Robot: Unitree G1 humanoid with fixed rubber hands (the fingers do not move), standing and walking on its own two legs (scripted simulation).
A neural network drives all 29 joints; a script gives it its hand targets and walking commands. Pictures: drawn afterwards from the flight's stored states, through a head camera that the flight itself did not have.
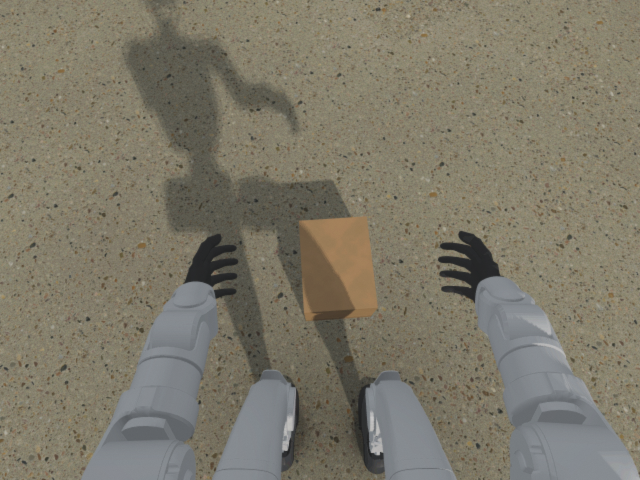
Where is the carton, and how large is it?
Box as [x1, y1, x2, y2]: [299, 216, 377, 320]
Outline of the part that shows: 366,216 299,221 303,304 306,320 370,316 377,307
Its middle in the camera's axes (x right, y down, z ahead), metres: +0.05 +0.08 +1.06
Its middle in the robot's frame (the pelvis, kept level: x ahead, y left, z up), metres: +0.52 -0.03 -0.61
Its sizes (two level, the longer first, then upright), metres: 0.246 0.183 0.147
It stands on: the floor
